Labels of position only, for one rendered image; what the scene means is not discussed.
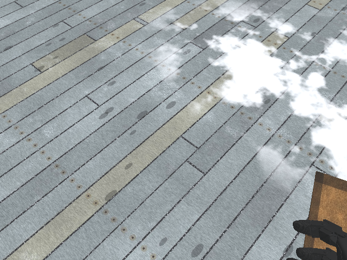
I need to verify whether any right robot hand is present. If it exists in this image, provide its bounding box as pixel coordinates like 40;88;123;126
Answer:
286;219;347;260

